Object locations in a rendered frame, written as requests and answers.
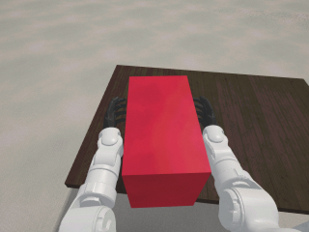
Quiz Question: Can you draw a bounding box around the left robot upper arm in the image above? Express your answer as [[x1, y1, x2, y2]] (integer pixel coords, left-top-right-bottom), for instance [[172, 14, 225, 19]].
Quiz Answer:
[[59, 205, 117, 232]]

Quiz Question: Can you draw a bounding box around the robot right forearm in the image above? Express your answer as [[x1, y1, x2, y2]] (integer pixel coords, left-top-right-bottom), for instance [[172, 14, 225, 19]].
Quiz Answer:
[[202, 125, 279, 221]]

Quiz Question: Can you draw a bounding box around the right robot upper arm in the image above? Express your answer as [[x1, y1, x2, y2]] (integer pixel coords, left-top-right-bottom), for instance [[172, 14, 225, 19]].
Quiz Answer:
[[218, 187, 301, 232]]

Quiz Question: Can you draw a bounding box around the left robot hand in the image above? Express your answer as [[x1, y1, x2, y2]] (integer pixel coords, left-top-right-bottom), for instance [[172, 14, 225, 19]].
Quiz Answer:
[[102, 96, 126, 130]]

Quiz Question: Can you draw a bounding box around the table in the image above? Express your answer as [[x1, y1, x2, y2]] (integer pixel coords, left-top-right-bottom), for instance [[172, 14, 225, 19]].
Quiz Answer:
[[65, 65, 309, 232]]

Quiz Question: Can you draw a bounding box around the robot left forearm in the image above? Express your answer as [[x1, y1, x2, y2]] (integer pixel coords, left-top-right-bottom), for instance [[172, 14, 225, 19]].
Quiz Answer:
[[58, 127, 124, 232]]

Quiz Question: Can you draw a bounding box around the right robot hand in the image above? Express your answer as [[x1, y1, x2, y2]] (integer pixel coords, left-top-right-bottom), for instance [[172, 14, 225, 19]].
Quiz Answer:
[[192, 96, 218, 128]]

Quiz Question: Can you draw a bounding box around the carton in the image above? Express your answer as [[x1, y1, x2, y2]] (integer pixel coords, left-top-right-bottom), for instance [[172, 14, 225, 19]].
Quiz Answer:
[[122, 75, 211, 209]]

